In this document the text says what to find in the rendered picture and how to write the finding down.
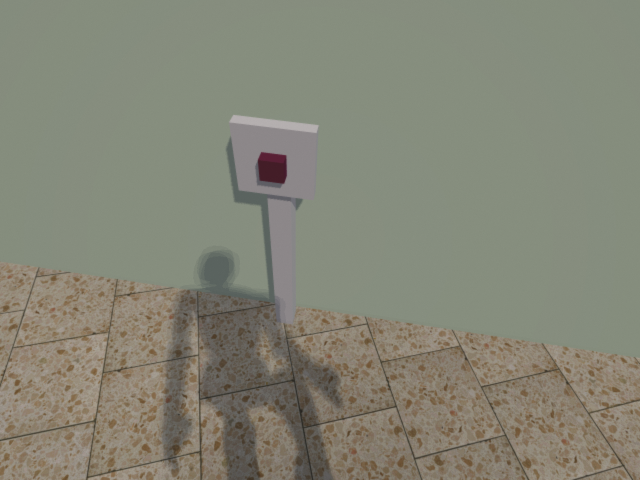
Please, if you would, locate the panel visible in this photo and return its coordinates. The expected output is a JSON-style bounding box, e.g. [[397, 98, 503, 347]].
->
[[229, 115, 319, 324]]

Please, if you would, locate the button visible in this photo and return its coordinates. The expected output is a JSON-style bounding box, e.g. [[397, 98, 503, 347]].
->
[[258, 152, 287, 184]]

